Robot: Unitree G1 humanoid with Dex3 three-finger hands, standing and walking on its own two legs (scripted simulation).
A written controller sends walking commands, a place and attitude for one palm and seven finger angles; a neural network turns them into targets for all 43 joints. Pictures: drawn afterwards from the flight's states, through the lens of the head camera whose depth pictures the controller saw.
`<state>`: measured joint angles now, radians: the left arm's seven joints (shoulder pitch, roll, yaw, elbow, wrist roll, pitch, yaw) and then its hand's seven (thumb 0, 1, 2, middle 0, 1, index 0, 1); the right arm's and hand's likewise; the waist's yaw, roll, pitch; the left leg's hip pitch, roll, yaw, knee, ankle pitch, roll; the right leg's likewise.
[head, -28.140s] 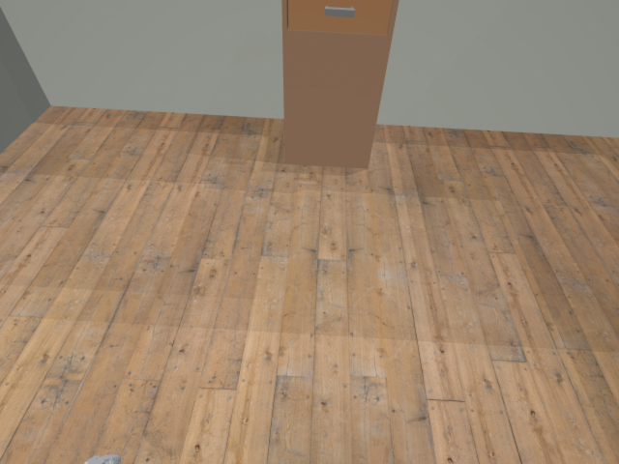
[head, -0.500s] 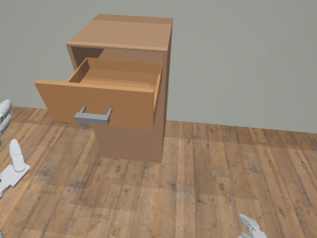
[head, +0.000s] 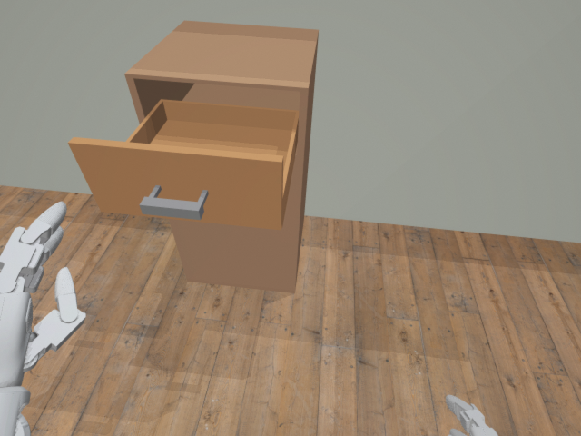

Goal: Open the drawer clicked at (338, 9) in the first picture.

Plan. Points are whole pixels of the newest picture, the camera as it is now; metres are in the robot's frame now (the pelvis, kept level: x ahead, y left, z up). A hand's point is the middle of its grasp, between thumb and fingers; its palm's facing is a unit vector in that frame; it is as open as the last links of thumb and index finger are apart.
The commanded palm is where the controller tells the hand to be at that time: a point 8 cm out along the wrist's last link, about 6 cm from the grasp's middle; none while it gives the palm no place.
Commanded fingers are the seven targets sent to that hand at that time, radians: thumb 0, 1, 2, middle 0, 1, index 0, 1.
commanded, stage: let the arm hang, fingers relaxed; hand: left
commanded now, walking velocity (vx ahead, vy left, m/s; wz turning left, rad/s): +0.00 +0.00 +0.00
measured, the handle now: (176, 200) +0.53 +0.25 +0.01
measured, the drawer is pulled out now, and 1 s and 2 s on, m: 0.30 0.30 0.30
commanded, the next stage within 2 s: look to check the result in 1.06 s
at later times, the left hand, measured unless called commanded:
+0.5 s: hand out of the picture -0.08 +0.19 -0.16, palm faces +0.05 -0.97 -0.23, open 7.3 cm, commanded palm none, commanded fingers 0.00 0.90 0.90 -0.20 -0.30 -0.20 -0.30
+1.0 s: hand out of the picture +0.07 +0.21 -0.14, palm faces +0.01 -0.96 -0.29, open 7.4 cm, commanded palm none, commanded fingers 0.00 0.90 0.90 -0.20 -0.30 -0.20 -0.30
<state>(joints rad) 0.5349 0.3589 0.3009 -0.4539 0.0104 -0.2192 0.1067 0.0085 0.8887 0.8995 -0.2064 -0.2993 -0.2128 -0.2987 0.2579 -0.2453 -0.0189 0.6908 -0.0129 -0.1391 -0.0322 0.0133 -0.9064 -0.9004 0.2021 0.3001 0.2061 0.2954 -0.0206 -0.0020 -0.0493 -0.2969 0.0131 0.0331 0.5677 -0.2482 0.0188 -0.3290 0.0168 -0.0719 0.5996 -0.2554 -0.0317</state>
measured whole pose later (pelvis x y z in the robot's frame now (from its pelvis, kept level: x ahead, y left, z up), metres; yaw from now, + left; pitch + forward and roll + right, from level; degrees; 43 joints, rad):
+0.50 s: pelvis -0.01 -0.01 +0.01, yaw +2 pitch -2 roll +0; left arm 0.38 0.22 0.00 1.12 0.00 0.03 0.01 0.01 0.93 0.90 -0.20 -0.30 -0.21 -0.30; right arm 0.36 -0.17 0.00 1.09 -0.01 0.04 -0.02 0.01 -0.91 -0.90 0.20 0.30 0.20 0.29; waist 0.01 0.01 0.08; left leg -0.23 0.01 -0.01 0.45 -0.19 0.00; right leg -0.21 0.03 0.03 0.42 -0.18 -0.01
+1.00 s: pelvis +0.00 -0.01 +0.01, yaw +2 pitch -3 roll +0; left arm 0.13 0.25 0.01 1.09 0.01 0.00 0.01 0.00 0.91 0.90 -0.20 -0.30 -0.21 -0.30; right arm 0.22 -0.25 -0.02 1.10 -0.02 0.01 -0.01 0.00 -0.91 -0.90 0.20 0.30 0.20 0.29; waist -0.02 0.02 0.05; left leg -0.17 0.00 0.00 0.39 -0.17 0.00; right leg -0.17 0.02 0.04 0.40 -0.18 -0.01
